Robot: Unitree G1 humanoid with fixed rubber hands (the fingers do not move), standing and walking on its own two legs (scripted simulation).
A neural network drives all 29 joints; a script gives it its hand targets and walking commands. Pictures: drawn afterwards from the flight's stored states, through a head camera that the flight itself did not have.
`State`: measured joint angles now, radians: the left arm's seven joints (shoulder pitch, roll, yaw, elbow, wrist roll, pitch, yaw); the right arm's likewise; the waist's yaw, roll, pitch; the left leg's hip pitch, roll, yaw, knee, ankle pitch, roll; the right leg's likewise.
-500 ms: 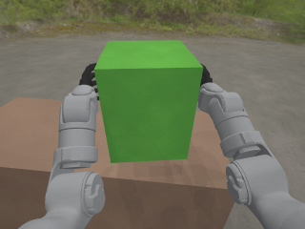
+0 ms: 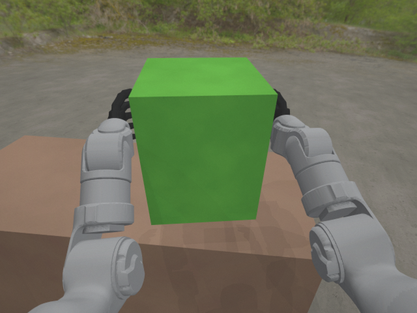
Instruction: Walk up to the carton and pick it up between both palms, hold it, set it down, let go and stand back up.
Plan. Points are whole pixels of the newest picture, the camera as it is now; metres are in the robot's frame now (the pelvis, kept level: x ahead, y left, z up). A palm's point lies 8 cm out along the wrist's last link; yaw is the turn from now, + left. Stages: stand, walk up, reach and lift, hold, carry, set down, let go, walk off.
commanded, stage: hold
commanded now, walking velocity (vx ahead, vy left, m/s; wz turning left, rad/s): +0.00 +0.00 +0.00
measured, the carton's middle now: (200, 137) +0.38 -0.02 +0.26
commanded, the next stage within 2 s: none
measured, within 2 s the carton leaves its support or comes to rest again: neither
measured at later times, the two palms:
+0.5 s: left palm (120, 127) +0.37 +0.13 +0.29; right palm (280, 123) +0.35 -0.16 +0.29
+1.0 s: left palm (120, 128) +0.37 +0.13 +0.29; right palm (279, 125) +0.35 -0.16 +0.29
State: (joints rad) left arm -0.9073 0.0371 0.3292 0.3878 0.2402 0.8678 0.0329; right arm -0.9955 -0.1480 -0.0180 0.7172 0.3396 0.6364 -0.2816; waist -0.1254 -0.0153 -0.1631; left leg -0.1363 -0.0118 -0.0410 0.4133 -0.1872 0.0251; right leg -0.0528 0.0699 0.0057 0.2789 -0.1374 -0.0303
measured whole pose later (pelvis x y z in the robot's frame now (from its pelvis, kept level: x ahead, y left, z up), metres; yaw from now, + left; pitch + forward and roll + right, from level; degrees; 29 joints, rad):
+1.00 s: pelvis +0.00 +0.00 +0.00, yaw +0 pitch -5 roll -2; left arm -0.92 0.04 0.34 0.41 0.25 0.86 0.03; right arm -1.00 -0.14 -0.03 0.73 0.33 0.64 -0.28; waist -0.12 -0.02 -0.16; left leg -0.14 -0.01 -0.04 0.41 -0.18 0.02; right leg -0.06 0.07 0.01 0.28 -0.14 -0.03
